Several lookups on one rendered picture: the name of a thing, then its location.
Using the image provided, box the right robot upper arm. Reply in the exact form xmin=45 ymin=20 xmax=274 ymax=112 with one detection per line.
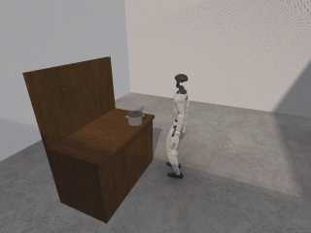
xmin=185 ymin=89 xmax=190 ymax=109

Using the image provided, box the left robot upper arm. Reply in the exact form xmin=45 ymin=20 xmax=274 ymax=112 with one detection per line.
xmin=174 ymin=94 xmax=185 ymax=118

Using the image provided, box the robot right forearm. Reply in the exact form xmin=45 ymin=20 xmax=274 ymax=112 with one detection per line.
xmin=184 ymin=108 xmax=190 ymax=122

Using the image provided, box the lid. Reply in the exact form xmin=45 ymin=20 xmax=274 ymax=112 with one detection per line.
xmin=127 ymin=111 xmax=143 ymax=117

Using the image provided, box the table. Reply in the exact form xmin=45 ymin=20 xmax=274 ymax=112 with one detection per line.
xmin=22 ymin=56 xmax=155 ymax=223

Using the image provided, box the pot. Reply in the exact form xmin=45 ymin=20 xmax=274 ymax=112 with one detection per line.
xmin=125 ymin=114 xmax=145 ymax=126

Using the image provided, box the right robot hand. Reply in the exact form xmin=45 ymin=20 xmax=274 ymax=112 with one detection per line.
xmin=183 ymin=121 xmax=187 ymax=133

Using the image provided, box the robot left forearm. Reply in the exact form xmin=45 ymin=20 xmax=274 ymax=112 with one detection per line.
xmin=174 ymin=115 xmax=184 ymax=137

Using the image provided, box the left robot hand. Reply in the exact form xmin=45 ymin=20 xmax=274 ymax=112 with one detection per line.
xmin=170 ymin=136 xmax=180 ymax=150

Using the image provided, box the left robot thigh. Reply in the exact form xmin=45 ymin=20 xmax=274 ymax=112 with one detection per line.
xmin=166 ymin=126 xmax=177 ymax=156

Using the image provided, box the robot left foot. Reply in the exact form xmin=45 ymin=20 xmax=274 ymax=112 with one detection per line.
xmin=167 ymin=172 xmax=184 ymax=179

